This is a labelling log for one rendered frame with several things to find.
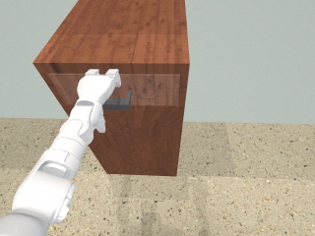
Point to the robot left forearm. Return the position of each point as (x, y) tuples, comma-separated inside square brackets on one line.
[(64, 155)]

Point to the handle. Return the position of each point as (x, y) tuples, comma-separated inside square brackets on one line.
[(118, 103)]

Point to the cabinet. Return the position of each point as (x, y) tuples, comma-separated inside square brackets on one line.
[(147, 37)]

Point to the drawer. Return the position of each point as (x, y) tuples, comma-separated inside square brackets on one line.
[(147, 89)]

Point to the robot left upper arm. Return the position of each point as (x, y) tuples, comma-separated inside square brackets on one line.
[(45, 200)]

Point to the left robot hand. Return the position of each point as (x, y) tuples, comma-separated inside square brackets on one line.
[(99, 87)]

